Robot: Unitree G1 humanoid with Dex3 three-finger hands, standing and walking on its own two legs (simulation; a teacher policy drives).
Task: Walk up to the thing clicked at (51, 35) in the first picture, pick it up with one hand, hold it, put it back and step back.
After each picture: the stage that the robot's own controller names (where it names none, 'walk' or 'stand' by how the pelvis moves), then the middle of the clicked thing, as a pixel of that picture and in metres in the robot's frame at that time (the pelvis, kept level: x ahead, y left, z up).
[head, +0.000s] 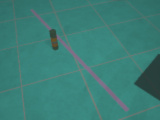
stand; (54, 40) +1.34 +0.35 -0.66
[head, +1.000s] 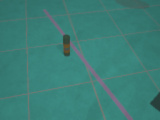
walk; (66, 46) +1.21 +0.17 -0.64
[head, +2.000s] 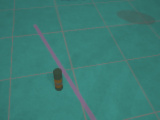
walk; (58, 80) +0.77 +0.18 -0.64
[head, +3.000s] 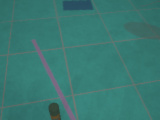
stand; (55, 114) +0.47 +0.19 -0.65
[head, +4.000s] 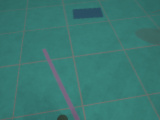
stand; out of the picture +0.42 +0.18 -0.65
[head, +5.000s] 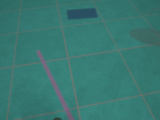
walk; out of the picture +0.40 +0.20 -0.65
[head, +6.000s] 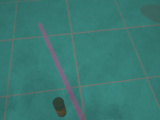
walk; (60, 108) +0.40 +0.17 -0.62
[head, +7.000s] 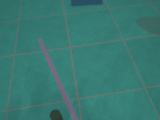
stand; out of the picture +0.39 +0.21 -0.63
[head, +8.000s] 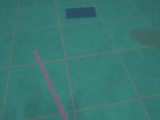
stand; out of the picture +0.36 +0.22 -0.66
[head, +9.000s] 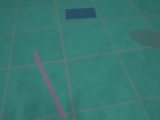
stand; out of the picture +0.35 +0.22 -0.66
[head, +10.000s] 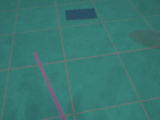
stand; out of the picture +0.34 +0.23 -0.66
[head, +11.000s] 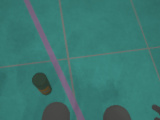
go down; (43, 85) +0.39 +0.22 -0.42
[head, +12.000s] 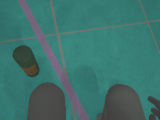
go down; (28, 63) +0.42 +0.25 -0.27
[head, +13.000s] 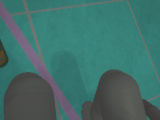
close in; out of the picture +0.41 +0.27 -0.19
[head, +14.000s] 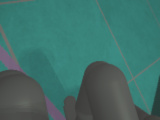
close; out of the picture +0.40 +0.29 -0.16
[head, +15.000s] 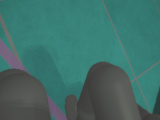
lift; out of the picture +0.38 +0.28 -0.16
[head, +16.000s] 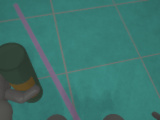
lift; (24, 79) +0.33 +0.19 +0.04
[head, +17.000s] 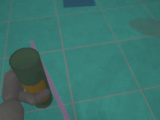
hold; (35, 83) +0.32 +0.16 +0.06
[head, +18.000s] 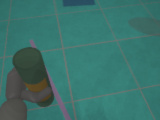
hold; (37, 82) +0.33 +0.16 +0.05
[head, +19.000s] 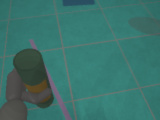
hold; (37, 83) +0.32 +0.16 +0.04
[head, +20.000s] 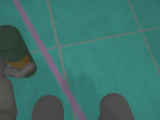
crouch; (19, 57) +0.40 +0.21 -0.04
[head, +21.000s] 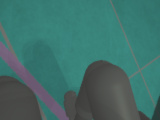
lower; out of the picture +0.42 +0.30 -0.17
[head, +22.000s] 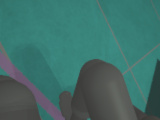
lower; out of the picture +0.42 +0.29 -0.16
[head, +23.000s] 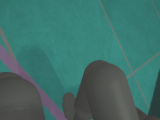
lower; out of the picture +0.41 +0.30 -0.16
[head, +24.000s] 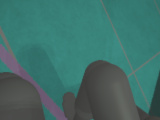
lower; out of the picture +0.40 +0.30 -0.16
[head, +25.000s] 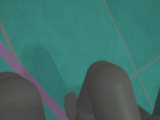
loosen; out of the picture +0.39 +0.30 -0.16
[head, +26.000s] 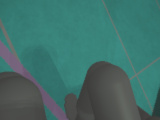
withdraw; out of the picture +0.39 +0.29 -0.16
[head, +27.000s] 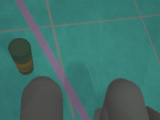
walk; (23, 59) +0.41 +0.25 -0.23
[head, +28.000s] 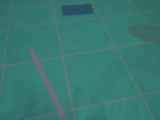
stand; out of the picture +0.34 +0.21 -0.58
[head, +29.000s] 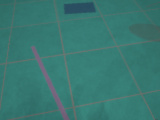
stand; out of the picture +0.35 +0.22 -0.60
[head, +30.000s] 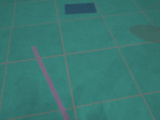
stand; out of the picture +0.35 +0.21 -0.60
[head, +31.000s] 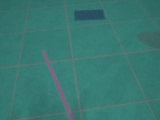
stand; out of the picture +0.36 +0.20 -0.65
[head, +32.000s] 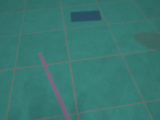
stand; out of the picture +0.35 +0.22 -0.66
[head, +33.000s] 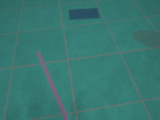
walk; out of the picture +0.34 +0.22 -0.66
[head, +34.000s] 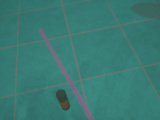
walk; (63, 100) +0.52 +0.22 -0.64
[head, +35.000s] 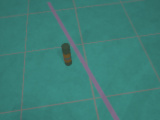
walk; (67, 55) +0.90 +0.18 -0.63
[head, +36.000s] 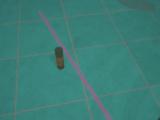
stand; (59, 58) +0.97 +0.20 -0.64
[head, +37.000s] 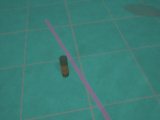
stand; (64, 67) +0.94 +0.21 -0.66
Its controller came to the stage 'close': yes
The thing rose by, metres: 0.69
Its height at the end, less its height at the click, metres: +0.00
